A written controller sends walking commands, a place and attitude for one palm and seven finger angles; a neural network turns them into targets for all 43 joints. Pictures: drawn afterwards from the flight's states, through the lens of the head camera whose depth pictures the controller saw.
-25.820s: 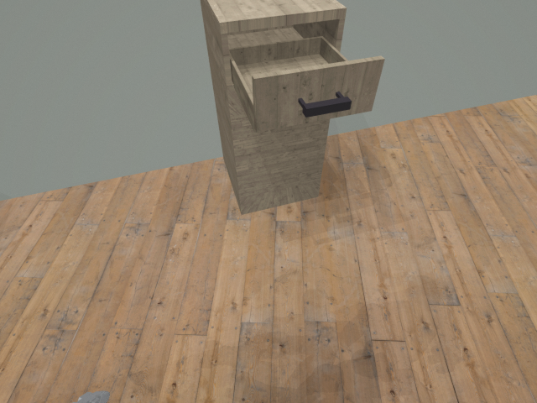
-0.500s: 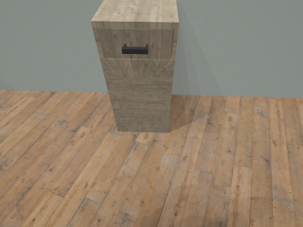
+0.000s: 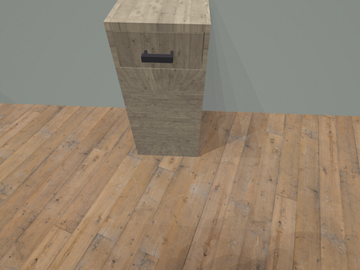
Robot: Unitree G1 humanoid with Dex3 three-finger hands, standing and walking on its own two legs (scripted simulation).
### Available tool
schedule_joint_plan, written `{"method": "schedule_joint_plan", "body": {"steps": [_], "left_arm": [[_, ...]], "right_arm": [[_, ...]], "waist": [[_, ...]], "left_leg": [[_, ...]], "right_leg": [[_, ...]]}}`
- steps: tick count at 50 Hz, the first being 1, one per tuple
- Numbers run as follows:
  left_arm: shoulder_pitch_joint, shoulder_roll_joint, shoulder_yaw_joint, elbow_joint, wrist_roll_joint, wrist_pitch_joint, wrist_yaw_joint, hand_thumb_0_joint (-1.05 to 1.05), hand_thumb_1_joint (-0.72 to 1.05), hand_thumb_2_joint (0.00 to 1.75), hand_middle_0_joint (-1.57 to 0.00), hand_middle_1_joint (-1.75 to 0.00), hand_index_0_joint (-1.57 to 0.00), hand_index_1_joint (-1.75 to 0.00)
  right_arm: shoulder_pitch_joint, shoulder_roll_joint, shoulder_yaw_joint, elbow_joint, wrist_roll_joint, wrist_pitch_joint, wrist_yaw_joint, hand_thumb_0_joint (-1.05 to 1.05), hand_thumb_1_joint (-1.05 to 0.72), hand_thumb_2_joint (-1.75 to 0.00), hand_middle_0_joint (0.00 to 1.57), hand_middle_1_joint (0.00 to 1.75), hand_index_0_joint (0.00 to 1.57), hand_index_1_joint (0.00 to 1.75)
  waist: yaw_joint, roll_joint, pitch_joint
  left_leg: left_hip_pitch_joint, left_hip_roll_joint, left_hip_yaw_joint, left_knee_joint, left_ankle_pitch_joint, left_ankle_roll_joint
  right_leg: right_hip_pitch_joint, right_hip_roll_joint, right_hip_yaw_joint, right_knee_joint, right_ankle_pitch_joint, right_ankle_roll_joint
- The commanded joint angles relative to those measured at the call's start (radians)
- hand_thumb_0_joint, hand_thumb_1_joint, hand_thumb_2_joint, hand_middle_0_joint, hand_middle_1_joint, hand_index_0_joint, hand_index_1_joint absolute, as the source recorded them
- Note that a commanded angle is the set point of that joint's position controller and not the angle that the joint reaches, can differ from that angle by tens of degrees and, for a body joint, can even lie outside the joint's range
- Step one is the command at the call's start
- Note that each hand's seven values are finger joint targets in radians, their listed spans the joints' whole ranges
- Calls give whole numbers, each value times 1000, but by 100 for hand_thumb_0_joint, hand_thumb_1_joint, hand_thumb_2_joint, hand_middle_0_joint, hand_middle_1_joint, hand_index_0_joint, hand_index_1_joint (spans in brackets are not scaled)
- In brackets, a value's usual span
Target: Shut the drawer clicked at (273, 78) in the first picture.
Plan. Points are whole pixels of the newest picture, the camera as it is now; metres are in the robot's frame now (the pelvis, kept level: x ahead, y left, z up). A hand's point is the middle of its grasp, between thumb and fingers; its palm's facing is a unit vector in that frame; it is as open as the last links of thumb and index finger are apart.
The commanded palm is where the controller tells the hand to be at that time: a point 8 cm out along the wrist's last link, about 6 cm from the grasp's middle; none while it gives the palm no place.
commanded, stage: look to check the result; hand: left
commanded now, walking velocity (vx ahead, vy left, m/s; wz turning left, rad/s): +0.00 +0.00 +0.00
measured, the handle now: (158, 55) +0.89 +0.13 +0.00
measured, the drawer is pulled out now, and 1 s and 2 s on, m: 0.00 0.00 0.00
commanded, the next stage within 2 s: stand and wait in 0.30 s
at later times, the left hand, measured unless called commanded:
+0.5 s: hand out of the picture +0.02 +0.18 -0.17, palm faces +0.02 -0.97 -0.22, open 7.4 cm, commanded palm none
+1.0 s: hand out of the picture +0.03 +0.19 -0.17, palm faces +0.01 -0.97 -0.24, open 7.4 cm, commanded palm none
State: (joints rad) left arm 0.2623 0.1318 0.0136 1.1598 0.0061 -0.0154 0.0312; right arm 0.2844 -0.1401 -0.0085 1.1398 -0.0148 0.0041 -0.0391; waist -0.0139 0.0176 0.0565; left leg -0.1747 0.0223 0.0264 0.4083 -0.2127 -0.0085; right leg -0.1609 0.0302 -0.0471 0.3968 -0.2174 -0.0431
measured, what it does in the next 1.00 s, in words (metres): stands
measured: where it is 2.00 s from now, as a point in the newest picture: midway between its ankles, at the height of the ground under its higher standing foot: outside the picture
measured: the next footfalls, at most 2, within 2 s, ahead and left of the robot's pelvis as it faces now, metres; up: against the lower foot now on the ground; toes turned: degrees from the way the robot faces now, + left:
none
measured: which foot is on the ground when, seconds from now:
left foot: down 0.00-1.00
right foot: down 0.00-1.00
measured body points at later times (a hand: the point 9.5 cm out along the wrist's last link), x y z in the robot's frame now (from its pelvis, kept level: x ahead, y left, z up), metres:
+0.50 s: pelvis +0.01 -0.01 +0.00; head +0.02 -0.02 +0.45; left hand +0.02 +0.23 -0.15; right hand +0.00 -0.23 -0.16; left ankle +0.00 +0.12 -0.74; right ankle +0.00 -0.09 -0.74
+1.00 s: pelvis +0.00 -0.01 +0.00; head +0.02 -0.02 +0.45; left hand +0.03 +0.24 -0.15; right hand +0.01 -0.24 -0.16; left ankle +0.00 +0.12 -0.74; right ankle +0.00 -0.09 -0.74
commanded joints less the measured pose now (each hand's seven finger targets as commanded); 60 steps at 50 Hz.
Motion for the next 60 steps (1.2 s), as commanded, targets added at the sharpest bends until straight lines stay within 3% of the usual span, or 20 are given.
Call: {"method": "schedule_joint_plan", "body": {"steps": [1,20,29,36,44,51,60], "left_arm": [[53,122,17,-27,0,-9,10,0,90,90,-20,-30,-20,-30],[14,158,24,-39,0,-13,8,0,90,90,-20,-30,-20,-30],[3,173,27,-42,1,-15,7,0,90,90,-20,-30,-20,-30],[-11,182,28,-40,0,-14,4,0,90,90,-20,-30,-20,-30],[-17,196,29,-41,1,-17,3,0,90,90,-20,-30,-20,-30],[-37,207,30,-45,1,-16,2,0,90,90,-20,-30,-20,-30],[-49,223,33,-48,1,-19,0,0,90,90,-20,-30,-20,-30]], "right_arm": [[80,-84,-17,-16,-1,-7,-5,0,-90,-90,20,30,20,30],[47,-115,-21,-16,-1,-6,-5,0,-90,-90,20,30,20,30],[34,-135,-23,-21,-1,-9,-5,0,-90,-90,20,30,20,30],[27,-144,-21,-17,-4,-9,-3,0,-90,-90,20,30,20,30],[12,-164,-23,-23,-1,-13,-4,0,-90,-90,20,30,20,30],[-2,-172,-25,-21,-3,-10,-2,0,-90,-90,20,30,20,30],[-16,-188,-26,-25,-3,-13,-1,0,-90,-90,20,30,20,30]], "waist": [[3,0,3],[1,-25,12],[3,-4,-5],[2,1,3],[4,-10,-22],[1,-13,-2],[1,-11,-24]], "left_leg": [[13,75,-67,-63,106,37],[23,79,-62,-72,109,31],[39,83,-63,-75,132,30],[34,84,-65,-86,101,29],[52,89,-68,-86,137,30],[44,87,-67,-93,98,29],[56,93,-70,-96,125,30]], "right_leg": [[-30,-130,107,-97,81,-12],[-13,-133,111,-111,127,-9],[-3,-131,117,-107,165,-10],[-8,-131,123,-125,102,-12],[7,-134,119,-114,161,-11],[-7,-134,128,-133,104,-11],[7,-138,124,-126,148,-10]]}}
